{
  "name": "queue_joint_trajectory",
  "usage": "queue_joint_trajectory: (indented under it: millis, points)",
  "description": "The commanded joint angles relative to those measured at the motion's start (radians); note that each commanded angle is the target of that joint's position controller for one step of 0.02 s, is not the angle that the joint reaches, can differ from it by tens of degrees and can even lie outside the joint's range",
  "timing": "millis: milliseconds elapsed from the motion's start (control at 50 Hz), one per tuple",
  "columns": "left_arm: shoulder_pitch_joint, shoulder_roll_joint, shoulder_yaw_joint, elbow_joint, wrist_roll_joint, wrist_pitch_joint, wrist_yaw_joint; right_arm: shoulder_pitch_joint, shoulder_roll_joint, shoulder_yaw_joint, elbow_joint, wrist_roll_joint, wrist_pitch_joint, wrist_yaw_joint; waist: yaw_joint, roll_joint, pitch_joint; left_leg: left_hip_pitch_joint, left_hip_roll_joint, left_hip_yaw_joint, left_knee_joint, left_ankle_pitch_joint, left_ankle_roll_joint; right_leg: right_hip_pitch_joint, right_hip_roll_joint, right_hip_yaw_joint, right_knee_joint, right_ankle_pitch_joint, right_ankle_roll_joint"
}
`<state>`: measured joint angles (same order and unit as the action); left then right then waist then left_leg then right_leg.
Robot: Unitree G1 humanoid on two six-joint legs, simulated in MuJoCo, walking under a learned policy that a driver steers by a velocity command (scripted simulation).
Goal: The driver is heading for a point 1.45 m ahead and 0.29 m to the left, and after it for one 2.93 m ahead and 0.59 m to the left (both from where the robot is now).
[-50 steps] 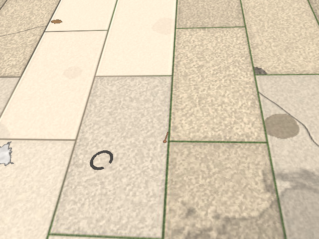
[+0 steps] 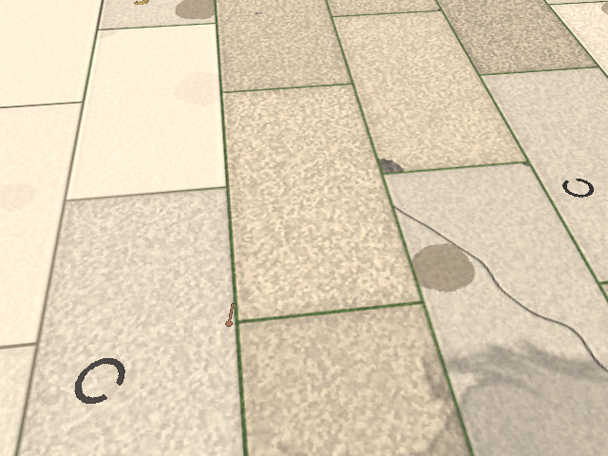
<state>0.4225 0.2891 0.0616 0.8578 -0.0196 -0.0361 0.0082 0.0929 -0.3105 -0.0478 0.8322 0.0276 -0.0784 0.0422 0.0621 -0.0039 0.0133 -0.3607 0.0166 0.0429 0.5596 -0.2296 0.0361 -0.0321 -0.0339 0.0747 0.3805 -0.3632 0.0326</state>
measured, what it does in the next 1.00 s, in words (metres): walks ahead, turning left: left foot, then right foot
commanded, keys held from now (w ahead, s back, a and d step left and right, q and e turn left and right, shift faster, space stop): w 0.44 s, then w+q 0.56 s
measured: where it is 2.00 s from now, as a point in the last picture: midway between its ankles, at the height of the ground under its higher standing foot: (249, 257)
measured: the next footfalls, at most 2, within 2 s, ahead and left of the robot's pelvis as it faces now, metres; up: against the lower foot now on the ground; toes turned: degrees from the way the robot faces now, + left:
left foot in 0.02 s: +0.09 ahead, +0.11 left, +0.00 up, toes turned +2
right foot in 0.52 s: +0.44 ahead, -0.12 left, +0.00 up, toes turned +0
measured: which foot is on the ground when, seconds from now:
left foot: up 0.00-0.00, down 0.02-0.52, up 0.54-1.00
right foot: down 0.00-0.02, up 0.04-0.50, down 0.52-1.00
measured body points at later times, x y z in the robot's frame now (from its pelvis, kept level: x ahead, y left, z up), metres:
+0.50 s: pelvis +0.25 +0.00 -0.01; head +0.29 +0.00 +0.44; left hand +0.50 +0.21 -0.08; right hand +0.19 -0.29 -0.14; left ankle +0.06 +0.11 -0.73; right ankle +0.41 -0.11 -0.73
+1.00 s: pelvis +0.52 +0.02 -0.01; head +0.55 +0.04 +0.44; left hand +0.48 +0.31 -0.14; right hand +0.77 -0.16 -0.10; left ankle +0.65 +0.18 -0.71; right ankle +0.41 -0.12 -0.73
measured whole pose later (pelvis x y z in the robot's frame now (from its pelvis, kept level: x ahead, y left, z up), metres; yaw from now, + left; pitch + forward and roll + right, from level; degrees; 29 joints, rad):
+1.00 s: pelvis +0.52 +0.02 -0.01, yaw +16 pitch +1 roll -3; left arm 0.29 0.29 0.08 0.87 -0.01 -0.07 0.01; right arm 0.09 -0.26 -0.04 0.72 0.02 -0.03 0.05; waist 0.07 0.03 0.05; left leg -0.61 0.09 0.03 0.64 -0.06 0.05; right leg 0.11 0.01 -0.28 0.24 -0.35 0.02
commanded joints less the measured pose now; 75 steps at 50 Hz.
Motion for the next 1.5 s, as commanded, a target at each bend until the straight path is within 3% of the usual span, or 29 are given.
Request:
queue_joint_trajectory:
  millis: [20, 40, 60, 100, 160, 300, 420, 460, 500, 520, 540, 560, 580, 620, 680, 740, 840, 940, 1000, 1040, 1060, 1080, 1100, 1120, 1160, 1240, 1340, 1400, 1500]
  points:
    - [-0.112, 0.074, 0.005, -0.089, 0.014, -0.024, -0.003, 0.28, -0.16, -0.054, 0.034, 0.002, -0.001, -0.023, -0.202, 0.027, -0.063, 0.49, 0.097, -0.154, -0.11, -0.056, 0.061, -0.404, -0.051, 0.007, 0.265, 0.126, -0.098]
    - [-0.089, 0.008, -0.013, -0.153, 0.009, -0.045, 0.007, 0.369, -0.29, -0.077, 0.043, -0.016, -0.002, -0.02, -0.193, 0.332, -0.157, 0.627, 0.353, -0.665, -0.306, -0.317, 0.224, -0.637, 0.076, -0.061, 0.633, -0.158, -0.036]
    - [-0.095, 0.096, 0.009, -0.149, -0.018, -0.058, 0.012, 0.315, -0.222, -0.056, 0.034, -0.019, -0.012, -0.012, -0.176, 0.237, -0.108, 0.557, 0.385, -0.822, -0.4, -0.51, 0.266, -0.733, 0.042, 0.041, 0.805, -0.198, -0.039]
    - [-0.147, 0.132, 0.021, -0.144, -0.029, -0.064, 0.007, 0.192, -0.131, -0.028, 0.006, -0.024, -0.024, -0.012, -0.124, 0.136, 0.044, 0.412, 0.31, -0.578, -0.395, -0.371, 0.205, -0.774, -0.056, 0.018, 0.825, -0.017, -0.078]
    - [-0.151, 0.093, 0.021, -0.131, 0.001, -0.056, -0.004, 0.147, -0.092, -0.015, -0.007, -0.038, -0.022, -0.016, -0.081, 0.112, 0.045, 0.304, 0.209, -0.352, -0.423, -0.072, 0.165, -0.675, -0.106, 0.001, 0.717, 0.136, -0.07]
    - [-0.361, 0.024, -0.008, -0.208, 0.009, -0.056, -0.02, 0.231, -0.126, -0.018, 0.027, -0.019, -0.015, -0.042, -0.124, 0.065, 0.074, 0.271, 0.157, -0.138, -0.464, 0.237, 0.162, -0.635, -0.068, -0.072, 0.309, 0.409, -0.01]
    - [-0.501, 0.044, -0.013, -0.267, -0.002, -0.068, -0.057, 0.323, -0.142, -0.025, 0.068, -0.005, 0.008, -0.047, -0.141, 0.058, 0.101, 0.411, 0.229, -0.127, -0.407, 0.322, 0.147, -0.609, -0.027, -0.072, 0.134, 0.421, -0.058]
    - [-0.466, 0.075, -0.001, -0.265, 0.002, -0.069, -0.06, 0.323, -0.158, -0.032, 0.069, -0.007, 0.017, -0.05, -0.103, 0.076, 0.059, 0.462, 0.241, -0.132, -0.318, 0.535, 0.129, -0.523, 0.004, -0.083, 0.119, 0.342, -0.088]
    - [-0.236, 0.144, 0.036, -0.209, 0.003, -0.067, -0.046, 0.3, -0.164, -0.031, 0.061, -0.014, 0.03, -0.052, 0.032, 0.091, -0.096, 0.417, 0.186, -0.103, -0.035, 0.799, 0.093, -0.195, 0.052, -0.12, 0.094, 0.32, -0.14]
    - [-0.046, 0.202, 0.055, -0.171, 0.016, -0.062, -0.031, 0.297, -0.127, -0.014, 0.033, -0.032, 0.029, -0.052, 0.104, 0.037, -0.253, 0.197, 0.137, -0.091, 0.247, 0.56, 0.064, 0.151, -0.097, 0.027, 0.161, 0.328, -0.193]
    - [0.008, 0.279, 0.07, -0.148, 0.028, -0.059, -0.034, 0.457, 0.03, 0.029, 0.019, -0.025, 0.011, -0.043, 0.018, -0.247, -0.429, -0.203, -0.05, -0.073, 0.627, -0.184, 0.0, 0.515, -0.372, 0.518, 0.081, 0.076, -0.345]
    - [0.011, 0.168, 0.044, -0.156, 0.024, -0.058, -0.032, 0.39, -0.083, 0.003, 0.036, 0.003, -0.006, -0.039, 0.068, -0.187, -0.424, -0.293, -0.041, -0.206, 0.749, -0.328, 0.004, 0.459, -0.382, 0.652, -0.054, -0.045, -0.326]
    - [-0.067, 0.133, 0.029, -0.155, 0.022, -0.059, -0.028, 0.285, -0.145, -0.02, -0.005, 0.031, -0.013, -0.039, 0.057, -0.144, -0.23, -0.36, 0.008, -0.19, 0.773, -0.256, 0.009, 0.314, -0.348, 0.478, -0.083, -0.014, -0.274]
    - [-0.182, 0.084, 0.016, -0.15, 0.025, -0.068, -0.029, 0.211, -0.117, -0.022, -0.021, 0.012, -0.01, -0.049, -0.007, -0.055, -0.072, -0.305, 0.087, -0.156, 0.681, -0.111, 0.001, 0.047, -0.271, 0.247, -0.146, 0.176, -0.236]
    - [-0.241, 0.055, 0.016, -0.129, 0.032, -0.093, -0.033, 0.276, -0.055, -0.024, -0.002, 0.01, 0.034, -0.05, -0.075, -0.081, -0.032, -0.189, 0.129, -0.158, 0.623, -0.044, -0.015, -0.111, -0.224, 0.075, -0.236, 0.269, -0.23]
    - [-0.245, 0.084, 0.028, -0.098, 0.034, -0.103, -0.027, 0.213, -0.039, -0.024, -0.041, 0.001, 0.058, -0.054, -0.084, -0.059, 0.03, -0.267, 0.143, -0.169, 0.54, 0.038, -0.033, -0.146, -0.226, -0.033, -0.28, 0.334, -0.235]
    - [-0.214, 0.127, 0.039, -0.072, 0.032, -0.086, -0.005, 0.068, -0.019, -0.014, -0.092, -0.006, 0.039, -0.022, -0.037, -0.028, 0.063, -0.283, 0.124, -0.101, 0.247, 0.278, -0.036, -0.088, -0.195, -0.194, -0.289, 0.395, -0.209]
    - [-0.129, 0.167, 0.055, -0.035, 0.008, -0.049, 0.001, -0.079, -0.017, -0.007, -0.175, -0.006, 0.037, 0.008, 0.014, -0.016, 0.099, -0.34, 0.1, -0.031, 0.097, 0.224, 0.003, 0.091, -0.251, -0.25, -0.228, 0.468, -0.192]
    - [-0.15, 0.204, 0.066, -0.04, -0.005, -0.025, 0.007, -0.044, -0.055, -0.026, -0.201, -0.006, 0.044, 0.018, -0.038, -0.06, 0.04, -0.233, 0.027, 0.04, 0.078, 0.077, 0.054, 0.161, -0.263, -0.287, -0.071, 0.848, -0.159]
    - [-0.183, 0.211, 0.065, -0.052, -0.014, -0.008, 0.012, 0.184, -0.129, -0.073, -0.155, 0.001, 0.051, 0.008, -0.175, -0.061, -0.093, 0.083, -0.066, 0.082, 0.022, 0.069, 0.114, 0.091, -0.221, -0.327, 0.258, 1.022, -0.117]
    - [-0.17, 0.177, 0.049, -0.066, 0.003, -0.013, 0.015, 0.357, -0.21, -0.112, -0.11, 0.003, 0.061, -0.011, -0.247, 0.013, -0.185, 0.391, -0.021, -0.048, -0.004, 0.09, 0.162, -0.132, -0.18, -0.33, 0.55, 0.782, -0.068]
    - [-0.082, 0.021, 0.003, -0.123, 0.041, -0.038, 0.003, 0.328, -0.323, -0.128, -0.114, 0.01, 0.058, -0.021, -0.116, 0.289, -0.242, 0.698, 0.232, -0.611, -0.093, -0.075, 0.341, -0.596, 0.028, -0.26, 0.904, -0.157, 0.001]
    - [-0.16, 0.084, 0.004, -0.135, 0.008, -0.08, -0.009, 0.343, -0.254, -0.103, -0.159, -0.003, 0.037, -0.012, -0.174, 0.168, -0.388, 0.771, 0.318, -0.9, -0.253, -0.205, 0.399, -0.713, 0.067, -0.001, 1.025, -0.256, -0.013]
    - [-0.263, 0.14, 0.019, -0.166, -0.031, -0.101, -0.018, 0.313, -0.19, -0.085, -0.15, -0.013, 0.021, -0.007, -0.192, 0.107, -0.252, 0.698, 0.301, -0.768, -0.288, -0.142, 0.342, -0.801, 0.018, 0.018, 1.014, -0.16, -0.038]
    - [-0.271, 0.133, 0.018, -0.157, 0.006, -0.116, -0.005, 0.186, -0.127, -0.067, -0.166, -0.008, 0.01, -0.009, -0.106, 0.011, -0.101, 0.419, 0.218, -0.538, -0.281, 0.065, 0.277, -0.715, -0.062, 0.013, 0.84, -0.011, -0.05]
    - [-0.232, 0.114, 0.023, -0.15, 0.033, -0.073, -0.007, 0.14, -0.11, -0.057, -0.191, -0.018, 0.005, -0.029, -0.044, 0.029, -0.061, 0.211, 0.156, -0.375, -0.338, 0.334, 0.272, -0.579, -0.084, -0.007, 0.673, 0.091, -0.001]
    - [-0.375, 0.054, -0.004, -0.182, 0.027, -0.068, -0.018, 0.207, -0.118, -0.054, -0.153, -0.016, 0.007, -0.054, -0.106, 0.069, -0.014, 0.157, 0.076, -0.21, -0.355, 0.319, 0.194, -0.535, -0.048, -0.051, 0.31, 0.436, 0.03]
    - [-0.454, 0.056, -0.01, -0.197, 0.009, -0.076, -0.034, 0.258, -0.128, -0.051, -0.123, -0.018, 0.003, -0.05, -0.154, 0.082, 0.021, 0.198, 0.114, -0.214, -0.373, 0.209, 0.18, -0.522, -0.035, -0.066, 0.2, 0.552, 0.006]
    - [-0.498, 0.079, -0.008, -0.23, 0.002, -0.084, -0.064, 0.3, -0.141, -0.056, -0.076, -0.022, 0.016, -0.053, -0.157, 0.074, 0.053, 0.446, 0.215, -0.21, -0.294, 0.375, 0.159, -0.656, -0.021, -0.064, 0.137, 0.374, -0.08]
